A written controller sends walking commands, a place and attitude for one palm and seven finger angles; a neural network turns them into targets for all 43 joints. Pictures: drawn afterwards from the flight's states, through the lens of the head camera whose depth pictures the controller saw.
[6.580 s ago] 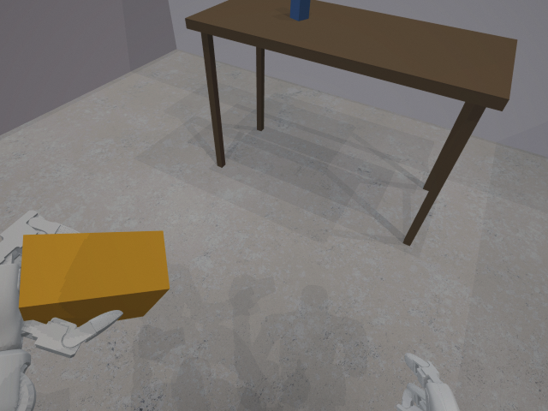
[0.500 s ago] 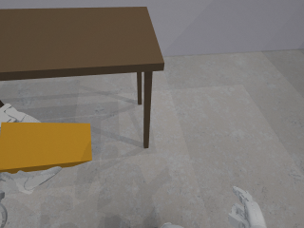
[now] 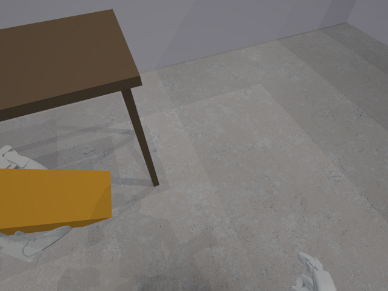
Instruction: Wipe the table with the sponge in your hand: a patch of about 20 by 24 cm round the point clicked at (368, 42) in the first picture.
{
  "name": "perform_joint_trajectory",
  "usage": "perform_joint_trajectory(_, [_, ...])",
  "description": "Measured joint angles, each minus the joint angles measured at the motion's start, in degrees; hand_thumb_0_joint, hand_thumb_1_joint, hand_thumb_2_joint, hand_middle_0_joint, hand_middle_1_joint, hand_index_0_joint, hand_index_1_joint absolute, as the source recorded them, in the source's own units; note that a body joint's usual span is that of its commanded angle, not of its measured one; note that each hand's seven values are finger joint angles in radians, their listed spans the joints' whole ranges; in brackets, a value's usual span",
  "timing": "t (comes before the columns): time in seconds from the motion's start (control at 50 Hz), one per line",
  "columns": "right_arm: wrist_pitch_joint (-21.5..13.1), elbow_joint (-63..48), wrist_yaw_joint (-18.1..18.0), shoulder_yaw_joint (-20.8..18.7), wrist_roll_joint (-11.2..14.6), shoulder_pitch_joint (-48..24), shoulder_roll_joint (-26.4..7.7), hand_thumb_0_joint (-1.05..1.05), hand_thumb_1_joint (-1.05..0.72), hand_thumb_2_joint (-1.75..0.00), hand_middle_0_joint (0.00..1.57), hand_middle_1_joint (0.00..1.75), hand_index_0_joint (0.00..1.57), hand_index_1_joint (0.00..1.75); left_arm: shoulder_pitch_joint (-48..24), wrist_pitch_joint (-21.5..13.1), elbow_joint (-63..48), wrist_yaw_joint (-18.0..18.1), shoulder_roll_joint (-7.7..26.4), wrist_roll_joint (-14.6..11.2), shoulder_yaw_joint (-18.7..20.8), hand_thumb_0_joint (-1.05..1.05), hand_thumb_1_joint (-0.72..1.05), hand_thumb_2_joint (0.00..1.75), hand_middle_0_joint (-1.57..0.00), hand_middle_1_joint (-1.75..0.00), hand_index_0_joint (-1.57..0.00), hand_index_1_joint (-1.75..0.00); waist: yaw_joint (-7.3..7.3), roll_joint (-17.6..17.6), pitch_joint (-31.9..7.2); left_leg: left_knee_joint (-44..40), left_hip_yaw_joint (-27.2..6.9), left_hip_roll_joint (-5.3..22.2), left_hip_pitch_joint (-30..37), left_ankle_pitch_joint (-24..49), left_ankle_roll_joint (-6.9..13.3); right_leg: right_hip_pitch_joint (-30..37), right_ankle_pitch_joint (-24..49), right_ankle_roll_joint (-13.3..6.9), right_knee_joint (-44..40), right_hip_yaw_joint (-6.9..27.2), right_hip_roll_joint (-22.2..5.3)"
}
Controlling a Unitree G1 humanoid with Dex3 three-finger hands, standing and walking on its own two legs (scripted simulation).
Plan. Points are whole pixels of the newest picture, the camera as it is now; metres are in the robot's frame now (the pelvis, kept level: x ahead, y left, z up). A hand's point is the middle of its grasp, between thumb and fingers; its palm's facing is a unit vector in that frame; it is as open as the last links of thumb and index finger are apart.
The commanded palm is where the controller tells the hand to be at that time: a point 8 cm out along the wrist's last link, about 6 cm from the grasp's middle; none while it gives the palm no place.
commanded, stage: take the last steps up to it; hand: left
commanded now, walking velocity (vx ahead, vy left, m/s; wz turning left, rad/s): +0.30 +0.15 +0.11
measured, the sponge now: (67, 203) +0.23 +0.19 +0.15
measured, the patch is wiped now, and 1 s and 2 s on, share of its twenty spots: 0.00 0.00 0.00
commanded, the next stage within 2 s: come to a stop and stand still in 1.50 s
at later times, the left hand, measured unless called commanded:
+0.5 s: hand (27, 216) +0.20 +0.23 +0.16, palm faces +0.44 -0.77 -0.45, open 10.5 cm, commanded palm +0.15 +0.28 +0.17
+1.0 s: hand (18, 144) +0.32 +0.30 +0.17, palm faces +0.39 -0.79 -0.46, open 10.5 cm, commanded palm +0.26 +0.35 +0.17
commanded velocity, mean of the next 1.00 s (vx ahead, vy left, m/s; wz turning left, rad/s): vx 0.30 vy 0.15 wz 0.03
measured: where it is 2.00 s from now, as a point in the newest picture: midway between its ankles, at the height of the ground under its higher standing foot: (161, 278)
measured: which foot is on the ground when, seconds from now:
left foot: up 0.00-0.12, down 0.14-0.34, up 0.36-0.78, down 0.80-1.00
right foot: down 0.00-0.80, up 0.82-1.00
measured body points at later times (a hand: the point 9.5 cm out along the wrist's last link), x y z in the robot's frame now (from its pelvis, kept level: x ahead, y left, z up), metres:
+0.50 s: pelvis +0.01 -0.01 +0.00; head +0.03 -0.04 +0.44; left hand +0.17 +0.27 +0.19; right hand +0.18 -0.22 -0.13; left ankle -0.01 +0.13 -0.65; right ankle +0.04 -0.08 -0.74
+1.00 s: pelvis +0.11 +0.06 -0.01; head +0.15 +0.06 +0.44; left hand +0.30 +0.34 +0.19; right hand +0.28 -0.15 -0.11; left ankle +0.07 +0.18 -0.74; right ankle +0.12 -0.03 -0.72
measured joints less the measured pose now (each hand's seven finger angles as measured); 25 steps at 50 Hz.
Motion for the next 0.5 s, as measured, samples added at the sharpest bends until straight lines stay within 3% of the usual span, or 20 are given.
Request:
perform_joint_trajectory(0.14, [-1.1, -0.2, -0.4, -1.4, -0.3, 3.2, -2.1, 0.01, -0.9, -0.9, 0.2, 0.3, 0.19, 0.3, -1.4, -0.2, 2.8, 0.5, -2.7, 0.8, -1.4, -0.01, -0.52, 1.0, -0.68, -1.35, -0.71, -1.34, 0.2, -0.8, -3.6, -19.2, 1.8, -0.5, 9.4, -0.2, 3.7, -0.1, -0.9, 0.7, 0.2, -1.5, -0.3])
perform_joint_trajectory(0.2, [-2.4, -0.7, -0.8, -1.6, -0.6, 3.6, -1.6, 0.01, -0.9, -0.9, 0.2, 0.3, 0.19, 0.3, -2.6, -0.4, 3.4, 0.3, -3.8, 1.4, -2.5, -0.01, -0.52, 1.0, -0.68, -1.35, -0.71, -1.34, 0.45, 0.0, -3.1, -20.3, 1.0, 0.3, 10.0, 10.2, 3.1, -2.2, -11.4, 4.3, 9.7, -2.4, -0.3])
perform_joint_trajectory(0.26, [-4.0, 0.2, -0.7, -1.3, -0.4, 3.9, 0.2, 0.01, -0.9, -0.9, 0.2, 0.3, 0.19, 0.3, -3.1, -0.5, 5.3, -0.3, -3.4, 2.1, -2.2, -0.01, -0.52, 1.0, -0.68, -1.35, -0.71, -1.34, 1.06, 0.9, -3.9, -17.3, 0.4, 0.8, 9.6, 9.5, 1.9, -3.8, -17.0, 6.3, 20.9, -3.4, -2.0])
perform_joint_trajectory(0.32, [-4.8, 1.1, -0.7, -0.2, -0.2, 4.2, 1.7, 0.01, -0.9, -0.9, 0.2, 0.3, 0.19, 0.3, -3.7, -0.1, 7.2, -0.3, -3.4, 1.9, -1.8, -0.01, -0.52, 1.0, -0.68, -1.35, -0.71, -1.34, 1.86, 3.0, -4.5, -13.4, -0.5, 1.8, 8.6, 6.5, 0.8, 1.0, -17.8, 6.9, 14.1, -5.3, -3.4])
perform_joint_trajectory(0.36, [-4.8, 2.1, -0.5, 0.3, -0.2, 3.1, 2.4, 0.01, -0.9, -0.9, 0.2, 0.3, 0.19, 0.3, -5.8, -0.2, 8.0, -0.4, -3.6, 2.0, -1.8, -0.01, -0.52, 1.0, -0.68, -1.35, -0.71, -1.34, 2.61, 4.3, -3.5, -4.9, -1.3, 2.5, 5.1, 2.6, 1.6, 2.0, -11.2, 4.3, 11.4, -6.4, -3.2])
perform_joint_trajectory(0.4, [-4.0, 4.1, 0.1, 0.4, -0.1, 1.5, 2.8, 0.01, -0.9, -0.9, 0.2, 0.3, 0.2, 0.3, -8.6, -0.5, 9.3, -0.9, -5.0, 1.7, -2.7, -0.01, -0.52, 1.0, -0.68, -1.35, -0.71, -1.34, 3.21, 4.6, -2.0, 8.3, -2.9, 1.4, -0.1, 1.7, 1.5, 2.2, -10.7, 2.2, 12.5, -7.3, -3.5])
perform_joint_trajectory(0.44, [-3.2, 5.0, 0.6, 0.7, -0.2, 0.4, 2.9, 0.01, -0.9, -0.9, 0.2, 0.3, 0.2, 0.3, -9.1, -0.9, 9.8, -1.5, -6.4, 1.3, -3.4, -0.01, -0.53, 1.0, -0.68, -1.35, -0.71, -1.34, 3.62, 4.4, -1.1, 17.6, -2.9, 0.9, -4.9, 4.8, 0.9, 3.4, -10.5, 1.9, 10.6, -7.1, -3.7])
perform_joint_trajectory(0.5, [-2.6, 4.4, 0.9, 1.0, -0.3, -0.6, 3.0, 0.01, -0.9, -0.9, 0.21, 0.3, 0.2, 0.3, -7.1, -1.8, 8.8, -2.1, -6.9, 1.1, -3.8, -0.01, -0.53, 1.0, -0.68, -1.35, -0.71, -1.34, 3.01, 3.6, -0.2, 21.5, -2.1, 1.8, -10.0, 9.8, 0.1, 4.9, -8.3, 2.4, 5.7, -6.9, -4.3])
